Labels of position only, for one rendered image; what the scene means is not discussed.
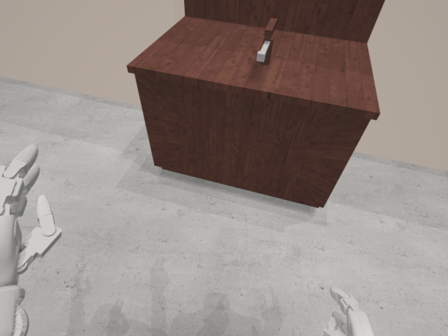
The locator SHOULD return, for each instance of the tap lever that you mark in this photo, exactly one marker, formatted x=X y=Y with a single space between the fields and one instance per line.
x=261 y=54

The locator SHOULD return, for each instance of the counter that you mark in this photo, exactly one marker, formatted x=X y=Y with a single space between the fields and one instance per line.
x=285 y=127

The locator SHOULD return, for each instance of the robot right hand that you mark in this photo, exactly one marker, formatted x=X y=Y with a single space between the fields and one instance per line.
x=356 y=322

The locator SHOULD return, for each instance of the left robot forearm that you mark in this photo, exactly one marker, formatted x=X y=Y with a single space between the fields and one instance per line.
x=14 y=320

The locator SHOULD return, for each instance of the robot left hand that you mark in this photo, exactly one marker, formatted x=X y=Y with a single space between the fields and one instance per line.
x=15 y=182

